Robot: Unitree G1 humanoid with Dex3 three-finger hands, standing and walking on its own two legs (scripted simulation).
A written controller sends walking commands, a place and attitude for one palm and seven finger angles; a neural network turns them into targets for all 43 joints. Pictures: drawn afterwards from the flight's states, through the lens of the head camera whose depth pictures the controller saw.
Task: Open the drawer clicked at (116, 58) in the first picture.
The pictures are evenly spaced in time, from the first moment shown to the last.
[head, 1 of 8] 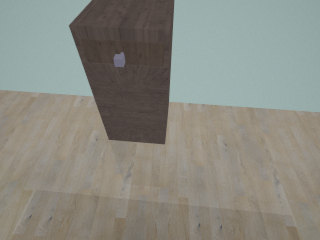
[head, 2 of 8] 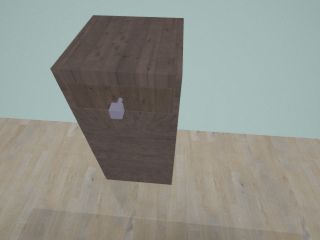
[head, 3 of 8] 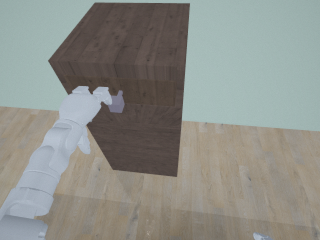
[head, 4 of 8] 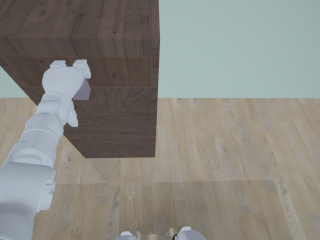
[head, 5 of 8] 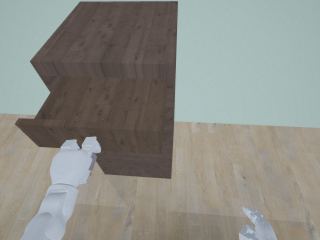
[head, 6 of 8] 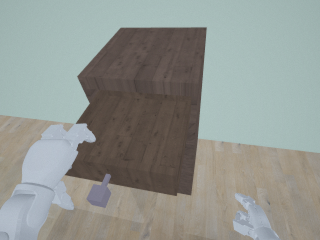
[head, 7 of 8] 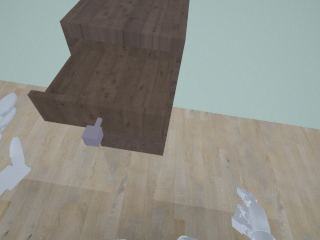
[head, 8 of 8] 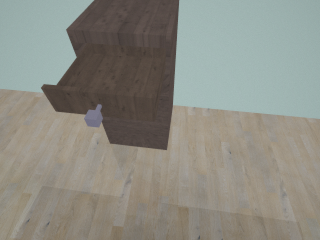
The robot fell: no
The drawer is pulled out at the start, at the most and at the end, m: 0.00 0.30 0.30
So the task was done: yes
